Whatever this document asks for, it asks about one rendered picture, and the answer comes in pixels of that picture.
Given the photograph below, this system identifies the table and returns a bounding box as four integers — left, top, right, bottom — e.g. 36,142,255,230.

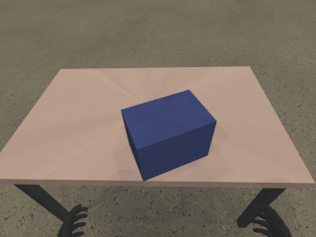
0,66,315,228

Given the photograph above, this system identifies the carton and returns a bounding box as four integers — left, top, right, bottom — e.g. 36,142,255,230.
120,90,217,182

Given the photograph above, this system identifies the right robot hand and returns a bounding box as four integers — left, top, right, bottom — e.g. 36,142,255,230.
249,203,292,237

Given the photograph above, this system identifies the left robot hand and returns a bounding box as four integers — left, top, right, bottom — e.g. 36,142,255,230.
57,203,88,237

